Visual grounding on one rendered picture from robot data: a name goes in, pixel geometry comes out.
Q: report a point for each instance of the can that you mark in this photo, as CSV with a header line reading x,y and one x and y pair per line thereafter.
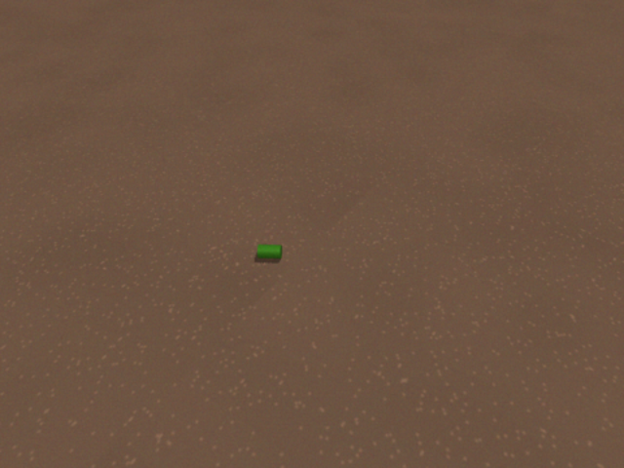
x,y
269,251

